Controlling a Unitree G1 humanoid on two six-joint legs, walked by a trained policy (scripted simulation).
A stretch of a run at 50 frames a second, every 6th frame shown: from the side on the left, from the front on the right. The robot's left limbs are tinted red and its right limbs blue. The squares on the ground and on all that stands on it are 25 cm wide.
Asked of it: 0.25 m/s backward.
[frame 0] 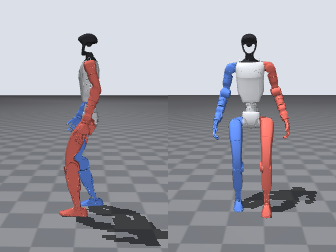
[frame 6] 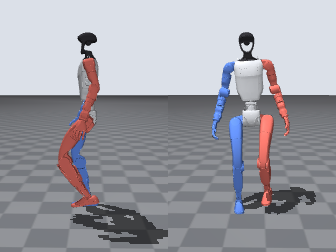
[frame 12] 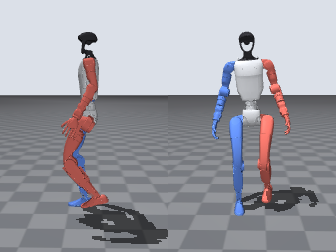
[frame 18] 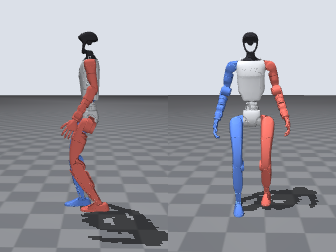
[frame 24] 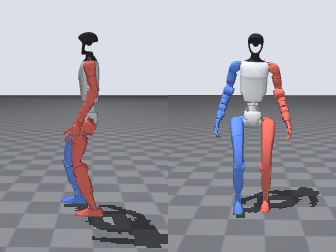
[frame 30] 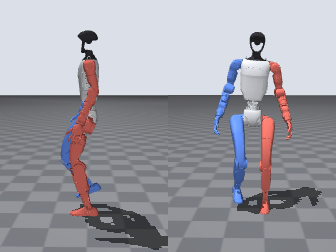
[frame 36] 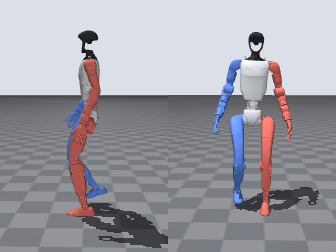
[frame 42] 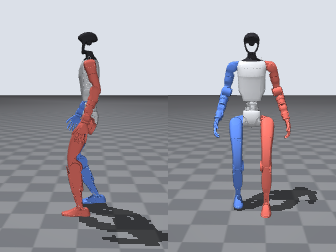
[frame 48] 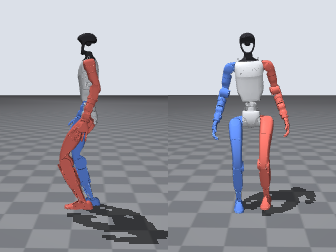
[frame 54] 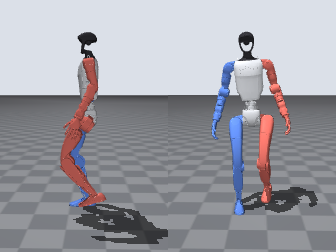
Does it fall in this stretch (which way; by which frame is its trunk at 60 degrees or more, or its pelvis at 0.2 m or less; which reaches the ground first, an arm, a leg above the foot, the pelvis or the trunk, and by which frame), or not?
no
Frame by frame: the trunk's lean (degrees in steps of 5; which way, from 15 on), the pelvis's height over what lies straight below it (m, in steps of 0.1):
0: 5, 0.8
6: 5, 0.8
12: 5, 0.8
18: 0, 0.8
24: 5, 0.8
30: 5, 0.8
36: 5, 0.8
42: 0, 0.8
48: 5, 0.8
54: 5, 0.8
